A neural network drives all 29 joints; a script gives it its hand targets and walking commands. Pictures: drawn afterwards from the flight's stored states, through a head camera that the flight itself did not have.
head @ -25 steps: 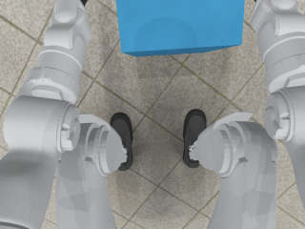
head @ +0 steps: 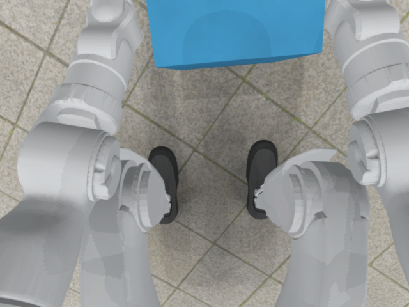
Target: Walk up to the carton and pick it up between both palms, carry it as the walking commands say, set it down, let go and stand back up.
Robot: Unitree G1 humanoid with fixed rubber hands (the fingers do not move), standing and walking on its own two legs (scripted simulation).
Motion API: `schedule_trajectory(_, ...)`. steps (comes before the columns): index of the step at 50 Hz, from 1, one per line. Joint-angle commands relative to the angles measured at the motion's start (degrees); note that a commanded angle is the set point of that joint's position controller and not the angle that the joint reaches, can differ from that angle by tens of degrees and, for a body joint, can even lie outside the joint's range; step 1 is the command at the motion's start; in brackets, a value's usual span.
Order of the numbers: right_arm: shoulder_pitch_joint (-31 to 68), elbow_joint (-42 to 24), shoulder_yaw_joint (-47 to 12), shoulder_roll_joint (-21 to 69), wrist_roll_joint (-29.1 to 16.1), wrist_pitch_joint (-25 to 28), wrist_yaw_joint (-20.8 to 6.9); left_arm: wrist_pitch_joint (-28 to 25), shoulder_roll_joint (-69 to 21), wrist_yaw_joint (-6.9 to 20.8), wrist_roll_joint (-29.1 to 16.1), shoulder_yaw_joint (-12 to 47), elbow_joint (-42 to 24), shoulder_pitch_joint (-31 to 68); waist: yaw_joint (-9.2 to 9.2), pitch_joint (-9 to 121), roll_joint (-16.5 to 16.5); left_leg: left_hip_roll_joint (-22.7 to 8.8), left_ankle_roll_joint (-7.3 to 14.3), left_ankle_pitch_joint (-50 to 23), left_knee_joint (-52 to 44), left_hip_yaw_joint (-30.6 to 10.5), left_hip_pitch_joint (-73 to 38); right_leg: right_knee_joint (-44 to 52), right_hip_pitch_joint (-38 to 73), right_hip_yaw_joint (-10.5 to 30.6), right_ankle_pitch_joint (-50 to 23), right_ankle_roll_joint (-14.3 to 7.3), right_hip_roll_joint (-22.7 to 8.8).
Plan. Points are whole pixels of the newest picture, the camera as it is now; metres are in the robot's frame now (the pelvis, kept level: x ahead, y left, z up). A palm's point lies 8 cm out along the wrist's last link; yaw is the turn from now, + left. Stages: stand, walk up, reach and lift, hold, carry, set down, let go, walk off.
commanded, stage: reach and lift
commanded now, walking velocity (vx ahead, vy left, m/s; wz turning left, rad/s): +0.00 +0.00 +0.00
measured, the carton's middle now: out of the picture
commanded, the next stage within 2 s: none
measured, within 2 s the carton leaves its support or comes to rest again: leaves its support in 0.62 s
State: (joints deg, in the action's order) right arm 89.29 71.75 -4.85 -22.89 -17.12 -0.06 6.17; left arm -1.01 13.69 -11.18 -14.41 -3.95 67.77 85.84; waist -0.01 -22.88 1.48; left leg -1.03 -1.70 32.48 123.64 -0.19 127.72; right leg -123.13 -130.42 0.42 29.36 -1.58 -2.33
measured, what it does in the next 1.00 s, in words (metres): stands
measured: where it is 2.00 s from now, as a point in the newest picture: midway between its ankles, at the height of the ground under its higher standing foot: (210, 194)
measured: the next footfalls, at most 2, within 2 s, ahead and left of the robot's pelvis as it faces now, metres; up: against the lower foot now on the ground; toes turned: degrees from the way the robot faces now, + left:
none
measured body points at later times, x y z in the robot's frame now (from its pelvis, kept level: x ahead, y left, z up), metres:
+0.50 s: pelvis +0.00 +0.00 -0.02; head +0.37 -0.02 +0.24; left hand +0.57 +0.12 -0.19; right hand +0.57 -0.18 -0.19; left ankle +0.12 +0.13 -0.34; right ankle +0.13 -0.12 -0.34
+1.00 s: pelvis +0.01 +0.01 +0.00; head +0.35 -0.02 +0.29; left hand +0.56 +0.13 -0.13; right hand +0.56 -0.18 -0.13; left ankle +0.12 +0.14 -0.34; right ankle +0.13 -0.12 -0.34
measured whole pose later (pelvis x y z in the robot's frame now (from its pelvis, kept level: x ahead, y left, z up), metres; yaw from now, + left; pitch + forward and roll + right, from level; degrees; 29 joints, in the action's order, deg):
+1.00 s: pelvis +0.01 +0.01 +0.00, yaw -2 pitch +41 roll +2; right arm 79.7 55.5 12.1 -15.8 1.8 -16.1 3.3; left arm 13.7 3.8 -10.6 1.7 -23.3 45.1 72.8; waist -0.2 -9.3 1.6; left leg 2.4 -2.4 33.7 122.7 -0.6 130.0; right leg -121.3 -133.1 2.8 29.1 1.1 0.1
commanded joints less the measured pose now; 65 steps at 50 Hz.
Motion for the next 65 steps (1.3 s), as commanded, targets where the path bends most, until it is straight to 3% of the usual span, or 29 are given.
schedule_trajectory(1, 18.5, -7.1, -3.2, 9.5, 0.0, 0.8, -1.9, -1.1, -3.9, 2.4, 0.4, 1.3, -6.7, 15.9, -3.37, 69.1, -5.1, 5.7, -0.3, -15.0, -8.5, 4.0, -24.9, 8.4, 43.1, 1.1, -17.4, 2.2, 5.1)
schedule_trajectory(4, 22.6, -7.2, -4.7, 17.3, 0.7, -0.1, -3.6, -0.6, -11.3, 4.5, 1.2, 1.9, -6.7, 19.4, -4.03, 67.4, -5.4, 6.0, 0.0, -12.9, -8.7, 4.4, -24.4, 8.8, 41.1, 0.8, -14.1, 2.2, 5.7)
schedule_trajectory(8, 26.7, -8.3, -7.1, 40.6, 3.2, -1.7, -9.1, 1.1, -32.7, 10.5, 3.4, 4.7, -9.1, 26.8, -3.79, 66.2, -5.7, 7.2, 0.1, -13.9, -7.6, 4.6, -23.2, 7.5, 41.1, 0.5, -16.5, 2.1, 7.1)
schedule_trajectory(9, 28.1, -7.9, -6.8, 44.4, 4.1, -2.4, -10.5, 1.7, -35.8, 12.0, 4.3, 4.0, -9.5, 29.0, -3.81, 65.2, -6.1, 7.5, 0.4, -11.8, -7.2, 5.0, -22.7, 7.6, 39.0, 0.3, -13.5, 2.0, 7.4)
schedule_trajectory(11, 27.3, -8.3, -4.8, 49.4, 6.3, -3.7, -12.6, 3.5, -41.3, 14.4, 6.3, 2.6, -11.6, 29.4, -3.95, 64.2, -5.7, 8.1, 0.2, -11.7, -7.0, 5.2, -21.5, 6.9, 38.9, -0.3, -14.2, 1.5, 7.9)
schedule_trajectory(14, 26.1, -10.9, -2.8, 54.7, 7.4, -5.3, -15.1, 5.4, -46.8, 16.9, 7.0, 2.7, -14.3, 29.6, -3.31, 64.8, -4.8, 8.7, 0.1, -12.3, -5.9, 6.3, -21.9, 6.4, 36.5, -1.3, -14.4, 1.3, 8.2)
schedule_trajectory(23, 23.2, -15.4, -0.1, 59.3, 9.1, -8.2, -19.3, 8.1, -55.3, 18.9, 6.8, 2.6, -18.9, 26.0, -2.31, 65.8, -4.3, 9.0, 0.4, -15.6, -4.9, 6.3, -23.1, 5.2, 32.7, -2.2, -15.8, 0.6, 8.0)
schedule_trajectory(32, 26.9, -26.9, -4.1, 61.0, 7.3, -9.2, -18.8, 9.8, -60.8, 18.0, 2.4, 8.2, -25.9, 29.7, 0.0, 86.3, -4.5, 9.4, 0.0, -21.3, -5.0, 6.8, -28.6, 4.9, 42.6, -3.8, -23.6, 1.0, 7.8)
schedule_trajectory(38, 27.3, -28.0, -2.7, 61.3, 9.8, -10.3, -18.6, 12.2, -63.5, 18.2, 5.4, 7.5, -25.3, 28.5, 1.31, 85.3, -4.2, 9.9, 0.0, -18.2, -7.1, 6.6, -27.9, 6.6, 39.1, -5.1, -19.5, 1.3, 8.1)
schedule_trajectory(45, 27.7, -27.9, -2.0, 63.5, 11.5, -12.0, -19.1, 14.0, -63.3, 17.7, 9.2, 7.1, -27.1, 29.1, 0.14, 86.3, -4.0, 10.2, 0.0, -16.2, -9.9, 6.4, -30.2, 8.8, 37.0, -5.5, -16.0, 1.4, 8.6)
schedule_trajectory(56, 22.2, -25.0, 0.8, 68.1, 15.1, -14.8, -18.9, 16.0, -64.4, 18.7, 12.5, 6.5, -30.0, 27.6, -0.26, 87.5, -3.5, 10.7, -0.5, -15.6, -13.5, 6.9, -29.0, 12.3, 39.8, -4.9, -17.1, 1.5, 9.6)
schedule_trajectory(65, 21.2, -30.4, -2.4, 69.7, 15.3, -15.6, -17.9, 17.0, -65.5, 19.8, 11.4, 8.8, -32.9, 25.4, -0.47, 93.9, -4.8, 11.0, -0.8, -18.5, -15.5, 7.2, -27.7, 14.4, 47.5, -4.1, -22.8, 1.8, 10.0)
